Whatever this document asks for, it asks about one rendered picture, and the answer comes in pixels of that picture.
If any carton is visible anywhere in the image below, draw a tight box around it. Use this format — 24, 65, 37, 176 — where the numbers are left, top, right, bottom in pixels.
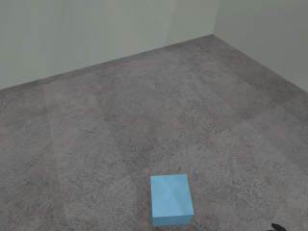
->
150, 174, 194, 227

